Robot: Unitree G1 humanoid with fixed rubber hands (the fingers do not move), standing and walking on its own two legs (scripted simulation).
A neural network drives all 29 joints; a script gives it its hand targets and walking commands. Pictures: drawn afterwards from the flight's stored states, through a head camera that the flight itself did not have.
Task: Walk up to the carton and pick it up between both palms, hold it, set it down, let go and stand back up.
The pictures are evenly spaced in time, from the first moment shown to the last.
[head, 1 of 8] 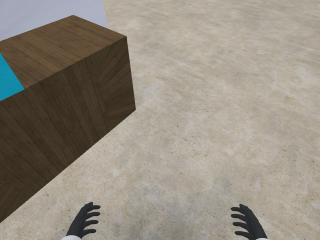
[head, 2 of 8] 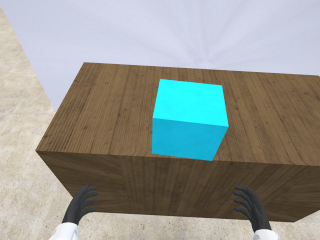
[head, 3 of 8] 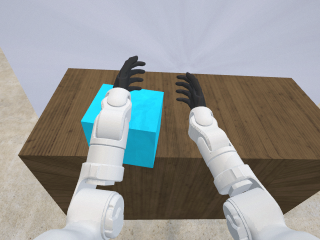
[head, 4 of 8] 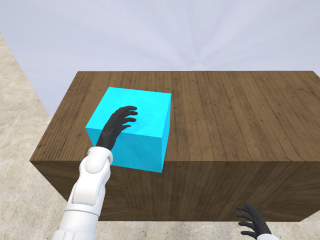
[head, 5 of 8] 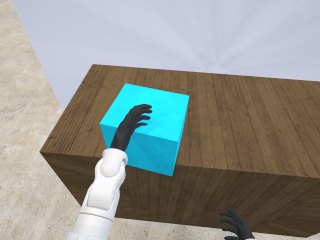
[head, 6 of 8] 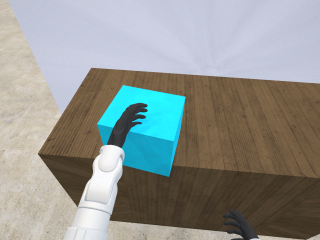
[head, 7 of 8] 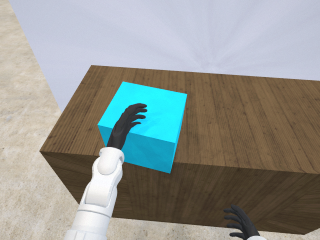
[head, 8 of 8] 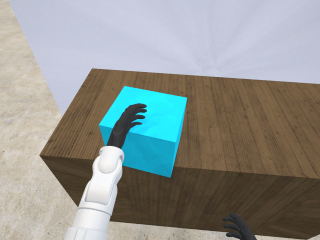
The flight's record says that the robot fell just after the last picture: no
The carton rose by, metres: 0.08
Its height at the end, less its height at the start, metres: +0.00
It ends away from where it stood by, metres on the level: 0.15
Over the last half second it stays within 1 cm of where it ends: yes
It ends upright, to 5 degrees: yes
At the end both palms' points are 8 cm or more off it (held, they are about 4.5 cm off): no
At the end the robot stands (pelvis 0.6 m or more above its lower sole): yes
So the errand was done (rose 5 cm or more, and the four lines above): no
